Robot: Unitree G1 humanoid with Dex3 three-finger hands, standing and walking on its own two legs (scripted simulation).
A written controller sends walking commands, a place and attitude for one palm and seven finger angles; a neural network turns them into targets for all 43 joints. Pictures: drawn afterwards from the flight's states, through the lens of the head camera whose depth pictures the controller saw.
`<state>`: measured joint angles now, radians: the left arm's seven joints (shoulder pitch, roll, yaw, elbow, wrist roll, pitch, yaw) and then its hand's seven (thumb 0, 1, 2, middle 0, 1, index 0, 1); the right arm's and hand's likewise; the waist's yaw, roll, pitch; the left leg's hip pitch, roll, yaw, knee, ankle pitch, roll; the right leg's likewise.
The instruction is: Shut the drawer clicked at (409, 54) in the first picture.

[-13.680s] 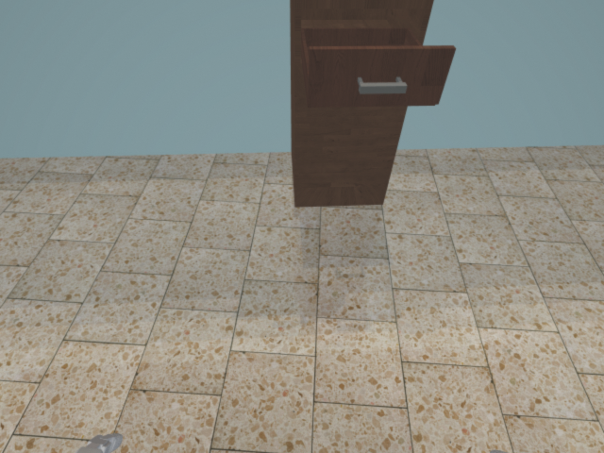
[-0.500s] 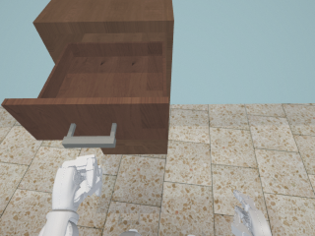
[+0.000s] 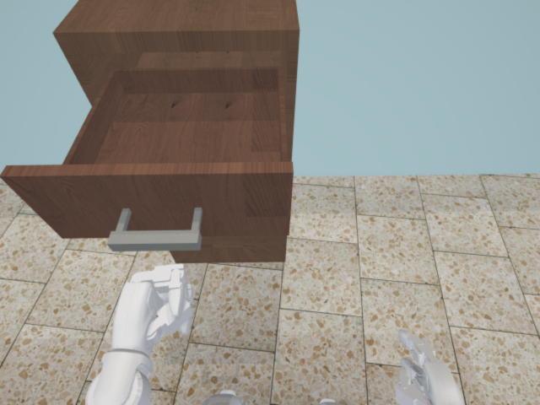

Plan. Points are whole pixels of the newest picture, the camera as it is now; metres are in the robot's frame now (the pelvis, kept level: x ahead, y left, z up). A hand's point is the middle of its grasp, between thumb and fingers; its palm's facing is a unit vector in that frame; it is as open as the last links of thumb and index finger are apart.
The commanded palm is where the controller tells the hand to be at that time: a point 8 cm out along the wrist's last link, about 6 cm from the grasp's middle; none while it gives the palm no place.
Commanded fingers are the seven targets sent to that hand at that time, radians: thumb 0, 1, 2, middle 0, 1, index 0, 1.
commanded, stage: push the drawer shut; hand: left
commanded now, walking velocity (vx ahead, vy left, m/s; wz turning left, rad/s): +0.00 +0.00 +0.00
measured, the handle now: (158, 227) +0.35 +0.18 +0.07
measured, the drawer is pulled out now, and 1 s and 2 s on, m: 0.30 0.23 0.11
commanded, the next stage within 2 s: none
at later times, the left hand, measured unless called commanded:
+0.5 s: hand (184, 277) +0.28 +0.13 +0.06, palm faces +0.03 -1.00 -0.04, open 3.4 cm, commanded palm +0.27 +0.19 +0.07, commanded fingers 0.00 0.90 0.90 -1.40 -1.60 -1.40 -1.60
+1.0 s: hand (190, 236) +0.35 +0.14 +0.05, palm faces +0.04 -1.00 -0.05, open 3.5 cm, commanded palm +0.33 +0.19 +0.07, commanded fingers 0.00 0.90 0.90 -1.40 -1.60 -1.40 -1.60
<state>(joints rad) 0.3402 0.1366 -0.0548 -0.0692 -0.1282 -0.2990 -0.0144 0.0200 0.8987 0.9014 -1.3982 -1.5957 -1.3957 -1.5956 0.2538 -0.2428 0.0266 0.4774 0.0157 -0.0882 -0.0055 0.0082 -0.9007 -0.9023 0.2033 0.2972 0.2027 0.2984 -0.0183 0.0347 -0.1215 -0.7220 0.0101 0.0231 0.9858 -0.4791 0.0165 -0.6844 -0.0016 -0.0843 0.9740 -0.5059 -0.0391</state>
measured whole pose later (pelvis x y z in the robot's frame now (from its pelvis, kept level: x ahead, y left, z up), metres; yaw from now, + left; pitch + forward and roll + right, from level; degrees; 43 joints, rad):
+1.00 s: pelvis -0.02 -0.01 +0.01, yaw +0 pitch +12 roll +0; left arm -0.23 0.20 0.09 0.50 -0.16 -0.37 -0.01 0.07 0.83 0.91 -1.40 -1.60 -1.43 -1.60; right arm 0.23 -0.25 0.03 0.62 0.03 -0.07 -0.02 0.01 -0.90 -0.90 0.20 0.30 0.20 0.30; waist -0.05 0.03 -0.09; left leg -0.72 0.02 0.02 0.94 -0.43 0.01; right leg -0.69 0.01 -0.09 0.92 -0.45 -0.05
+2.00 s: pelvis -0.01 +0.01 +0.00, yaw -2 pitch +18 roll -1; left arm -0.76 0.32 0.32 1.08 -0.06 -0.47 -0.02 0.07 0.82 0.90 -1.40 -1.60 -1.44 -1.60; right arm 0.35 -0.25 0.02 0.66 -0.01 0.02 0.01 0.00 -0.90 -0.90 0.20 0.30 0.20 0.30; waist -0.16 0.02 -0.10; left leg -0.87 0.03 0.04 0.99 -0.44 0.03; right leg -0.83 0.02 -0.06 0.95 -0.44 -0.03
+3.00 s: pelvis -0.01 +0.02 -0.02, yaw -3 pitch +28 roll -5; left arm -1.17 0.60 0.44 1.37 0.07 -0.40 -0.03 0.09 0.79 0.90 -1.40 -1.60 -1.50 -1.60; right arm 0.45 -0.27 0.06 0.64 -0.07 0.06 0.03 0.00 -0.90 -0.90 0.20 0.30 0.20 0.30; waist -0.29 0.05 -0.10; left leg -1.08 0.06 0.01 1.07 -0.47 0.03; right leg -1.01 0.05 -0.09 0.97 -0.44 -0.03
